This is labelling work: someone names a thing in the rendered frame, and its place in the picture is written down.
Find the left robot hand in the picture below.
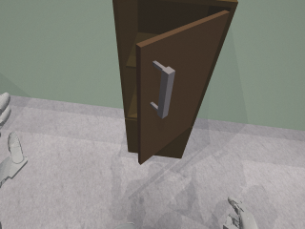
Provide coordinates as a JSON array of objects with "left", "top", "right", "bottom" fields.
[{"left": 0, "top": 93, "right": 29, "bottom": 188}]

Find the cupboard door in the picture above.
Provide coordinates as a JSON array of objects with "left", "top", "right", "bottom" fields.
[{"left": 135, "top": 10, "right": 230, "bottom": 165}]

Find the right robot hand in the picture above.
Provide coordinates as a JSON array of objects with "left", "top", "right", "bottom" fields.
[{"left": 223, "top": 196, "right": 258, "bottom": 229}]

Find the handle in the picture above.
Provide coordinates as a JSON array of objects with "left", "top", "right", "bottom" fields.
[{"left": 150, "top": 60, "right": 175, "bottom": 119}]

